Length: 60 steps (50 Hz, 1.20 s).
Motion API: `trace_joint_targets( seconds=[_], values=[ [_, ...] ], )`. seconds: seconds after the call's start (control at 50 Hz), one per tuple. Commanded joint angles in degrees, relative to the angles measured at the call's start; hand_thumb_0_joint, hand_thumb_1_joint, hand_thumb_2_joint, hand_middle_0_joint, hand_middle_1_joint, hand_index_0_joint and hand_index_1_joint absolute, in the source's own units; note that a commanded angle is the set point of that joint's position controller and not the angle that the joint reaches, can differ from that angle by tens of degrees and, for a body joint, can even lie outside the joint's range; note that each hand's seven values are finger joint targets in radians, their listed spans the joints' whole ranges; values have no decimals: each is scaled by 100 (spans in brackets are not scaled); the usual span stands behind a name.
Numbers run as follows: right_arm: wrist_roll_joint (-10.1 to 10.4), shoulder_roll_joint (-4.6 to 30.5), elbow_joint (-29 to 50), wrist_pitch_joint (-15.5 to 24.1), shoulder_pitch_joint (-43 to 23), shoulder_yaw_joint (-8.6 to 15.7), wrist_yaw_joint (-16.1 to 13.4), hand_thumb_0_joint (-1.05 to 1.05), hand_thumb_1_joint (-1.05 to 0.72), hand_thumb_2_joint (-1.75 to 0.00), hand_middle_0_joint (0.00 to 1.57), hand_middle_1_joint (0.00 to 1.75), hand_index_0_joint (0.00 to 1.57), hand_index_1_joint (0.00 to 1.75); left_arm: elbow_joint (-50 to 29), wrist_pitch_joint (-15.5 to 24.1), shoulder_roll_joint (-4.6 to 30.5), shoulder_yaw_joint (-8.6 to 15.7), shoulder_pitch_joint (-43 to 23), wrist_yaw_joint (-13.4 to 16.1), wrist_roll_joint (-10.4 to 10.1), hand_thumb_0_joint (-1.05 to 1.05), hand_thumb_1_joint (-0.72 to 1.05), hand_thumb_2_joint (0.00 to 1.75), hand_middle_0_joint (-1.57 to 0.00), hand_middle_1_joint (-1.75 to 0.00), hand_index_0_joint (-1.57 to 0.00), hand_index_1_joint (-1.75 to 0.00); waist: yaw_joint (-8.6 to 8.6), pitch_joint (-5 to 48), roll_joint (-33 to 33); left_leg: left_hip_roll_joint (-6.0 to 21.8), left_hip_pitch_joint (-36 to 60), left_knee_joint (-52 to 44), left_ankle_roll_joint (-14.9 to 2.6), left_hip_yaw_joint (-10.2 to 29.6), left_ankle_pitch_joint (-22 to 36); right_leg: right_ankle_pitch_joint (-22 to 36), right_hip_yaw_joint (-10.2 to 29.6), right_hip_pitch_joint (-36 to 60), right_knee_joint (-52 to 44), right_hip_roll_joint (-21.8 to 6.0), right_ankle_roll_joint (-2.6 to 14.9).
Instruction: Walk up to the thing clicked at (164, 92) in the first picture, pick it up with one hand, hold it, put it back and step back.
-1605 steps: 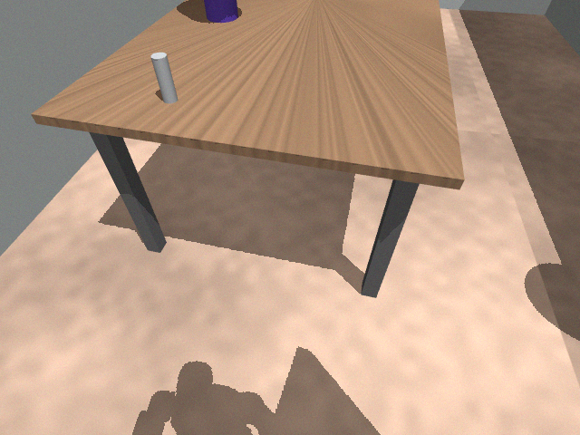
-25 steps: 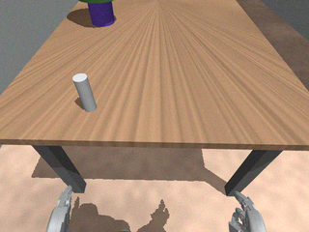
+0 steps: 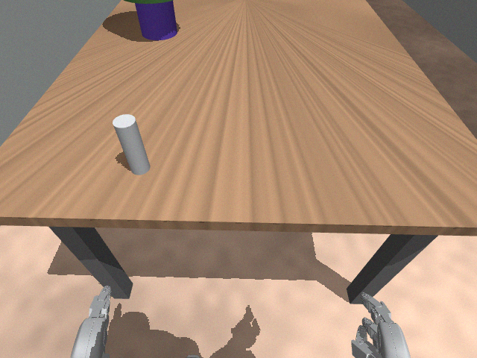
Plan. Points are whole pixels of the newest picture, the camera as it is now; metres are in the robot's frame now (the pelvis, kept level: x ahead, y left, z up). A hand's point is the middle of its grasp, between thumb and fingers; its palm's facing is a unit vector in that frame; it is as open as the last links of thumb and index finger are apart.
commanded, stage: home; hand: left
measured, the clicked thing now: (133, 146) +0.51 +0.22 +0.07
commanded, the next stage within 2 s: stand in 0.52 s
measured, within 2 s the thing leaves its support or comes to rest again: neither
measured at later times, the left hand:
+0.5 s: hand out of the picture +0.15 +0.21 -0.09, palm faces -0.04 -0.94 -0.35, open 17.5 cm
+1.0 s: hand out of the picture +0.04 +0.25 -0.11, palm faces -0.01 -0.94 -0.35, open 10.9 cm
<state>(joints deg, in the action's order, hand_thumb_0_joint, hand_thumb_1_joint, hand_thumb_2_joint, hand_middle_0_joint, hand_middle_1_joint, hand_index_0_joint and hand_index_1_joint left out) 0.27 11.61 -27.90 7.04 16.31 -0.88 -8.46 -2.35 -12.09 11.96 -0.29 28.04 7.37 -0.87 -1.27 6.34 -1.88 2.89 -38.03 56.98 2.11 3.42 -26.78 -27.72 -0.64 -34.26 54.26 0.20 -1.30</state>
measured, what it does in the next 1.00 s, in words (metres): stands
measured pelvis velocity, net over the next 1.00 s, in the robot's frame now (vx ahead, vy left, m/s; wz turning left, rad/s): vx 0.00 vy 0.00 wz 0.02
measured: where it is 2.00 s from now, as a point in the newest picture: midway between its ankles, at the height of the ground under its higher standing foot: outside the picture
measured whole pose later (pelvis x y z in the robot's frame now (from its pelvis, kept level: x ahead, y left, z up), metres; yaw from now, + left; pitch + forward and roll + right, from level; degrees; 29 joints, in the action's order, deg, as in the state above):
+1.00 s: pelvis +0.00 +0.00 +0.05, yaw +1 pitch -3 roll -1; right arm -1.8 17.6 -59.3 0.1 9.5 1.1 0.3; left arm 58.6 0.9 19.6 -0.2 12.6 0.8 1.2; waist 0.5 -2.9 -0.4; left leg 1.3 -14.8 33.9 1.4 2.4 -16.3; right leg -18.0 -0.5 -11.6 32.6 -1.6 -1.5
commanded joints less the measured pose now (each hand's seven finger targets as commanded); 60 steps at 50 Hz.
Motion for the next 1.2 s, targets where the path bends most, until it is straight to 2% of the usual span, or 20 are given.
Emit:
trace_joint_targets(
  seconds=[0.0,0.02,0.06,0.2,0.26,0.28,0.3,0.32,0.34,0.38,0.42,0.46,0.5,0.6,0.64,0.66,0.82,0.9,0.96,1.18],
  values=[
    [9,715,910,284,-305,293,-84,0,-90,-90,20,30,20,30,-1064,251,520,319,-32,79,63,0,-55,6,-5,-6,-5,-6,17,698,-38,-190,698,-919,-188,-315,1282,1293,-288,237,-857,140,138],
    [12,739,901,288,-332,298,-90,0,-90,-90,20,30,20,30,-1223,245,627,371,-198,90,52,0,-57,5,-5,-5,-5,-5,47,567,-156,-178,661,-960,-176,-304,1233,1221,-301,147,-854,142,151],
    [4,705,894,284,-322,282,-112,0,-90,-90,20,30,20,30,-1090,222,539,283,-185,77,61,0,-57,5,-5,-5,-5,-5,-46,609,-34,-179,685,-902,-193,-309,1294,1321,-279,166,-891,143,122],
    [6,695,931,287,-352,283,-127,0,-90,-90,20,30,20,30,-1190,200,566,319,-148,83,56,0,-54,6,-5,-6,-5,-6,32,553,-75,-207,651,-907,-193,-345,1234,1258,-260,203,-929,110,134],
    [-1,696,888,295,-370,265,-114,0,-90,-90,20,30,20,30,-881,170,432,226,-48,66,55,0,-56,5,-5,-5,-5,-5,-13,343,-11,-195,556,-973,-194,-325,1037,1069,-293,63,-942,134,133],
    [11,707,922,297,-337,292,-117,0,-90,-90,20,30,20,30,-1192,194,540,331,-124,82,51,0,-55,6,-5,-6,-5,-6,40,568,-97,-192,673,-958,-182,-320,1216,1220,-294,181,-898,130,148],
    [11,741,930,290,-334,311,-127,0,-90,-90,20,30,20,30,-1200,187,552,307,-137,81,59,0,-56,5,-5,-5,-5,-5,14,565,-98,-189,704,-943,-182,-328,1274,1270,-292,161,-891,127,146],
    [-595,1619,-539,-74,-616,544,215,0,-90,-90,20,30,20,30,811,787,1483,566,-1038,-160,630,0,-61,1,-4,-4,-4,-4,206,-348,538,-69,822,-1136,-452,106,1905,1334,204,1014,-1008,-298,513],
    [-694,1653,-686,-207,-461,604,358,0,-90,-90,20,30,20,30,1634,1038,1553,635,-836,-296,651,0,-60,3,-4,-5,-4,-5,208,71,684,-89,1051,-1032,-615,-33,1703,1431,555,1091,-1086,-479,649],
    [-603,1564,-678,-323,-576,583,514,0,-90,-90,20,30,20,30,1943,1280,1593,534,-1004,-440,638,0,-57,5,-5,-5,-5,-5,135,-208,691,-154,1100,-1113,-692,35,1350,1128,811,789,-1361,-550,761],
    [-376,1536,-812,-320,-568,541,687,0,-90,-90,20,30,20,30,2323,1419,1648,451,-1233,-542,491,0,-51,8,-5,-6,-5,-6,134,-116,386,-138,1365,-1355,-719,52,1117,1016,751,926,-1400,-531,687],
    [-279,1612,-995,-354,-670,600,788,0,-90,-90,20,30,20,30,2736,1452,1630,427,-1293,-584,409,0,-58,4,-5,-5,-5,-5,206,-171,356,-149,1419,-1418,-654,71,1082,995,738,894,-1533,-496,660],
    [-275,1613,-1152,-393,-706,623,832,0,-90,-90,20,30,20,30,3100,1460,1673,435,-1444,-598,381,0,-55,6,-5,-5,-5,-5,214,-258,214,-91,1440,-1634,-663,188,869,812,683,946,-1589,-453,568],
    [-283,1685,-1574,-434,-681,636,838,0,-90,-90,20,30,20,30,3953,1516,1742,434,-1493,-573,342,0,-56,5,-5,-5,-5,-5,223,-233,56,65,1717,-1939,-704,399,1407,1423,506,1373,-1592,-395,496],
    [-272,1750,-1751,-445,-689,629,823,0,-90,-90,20,30,20,30,4256,1510,1749,414,-1443,-556,316,0,-40,21,-20,-21,-20,-21,240,-260,-52,134,1870,-2085,-706,489,1668,1631,441,1475,-1624,-376,484],
    [-264,1767,-1825,-465,-719,624,818,0,-90,-90,20,30,20,30,4390,1505,1778,414,-1488,-547,302,0,-32,29,-20,-29,-20,-29,246,-310,-67,134,1830,-2183,-691,505,1599,1596,454,1539,-1706,-382,483],
    [-208,1916,-2466,-533,-792,534,769,0,-90,-90,20,30,20,30,5336,1430,1881,347,-1507,-542,224,0,32,90,-20,-30,-20,-30,244,-545,-137,249,2158,-2810,-567,592,1565,1760,445,1999,-2336,-472,413],
    [-171,1857,-2733,-573,-752,477,756,0,-90,-90,20,30,20,30,5650,1434,1944,295,-1717,-548,209,0,64,90,-20,-30,-20,-30,118,-710,132,184,2426,-2981,-480,437,1554,1754,564,2023,-2831,-589,398],
    [-164,1869,-2887,-581,-801,454,770,0,-90,-90,20,30,20,30,5837,1433,1921,268,-1847,-558,195,0,88,90,-20,-30,-20,-30,113,-813,97,218,2499,-3275,-440,461,1413,1603,542,2147,-3069,-587,345],
    [-126,1831,-3249,-581,-1017,407,788,0,-90,-90,20,30,20,30,6318,1467,1945,239,-2131,-585,192,0,90,90,-20,-30,-20,-30,140,-819,206,240,2786,-3743,-332,368,1713,1696,491,2583,-3632,-684,217]
  ],
)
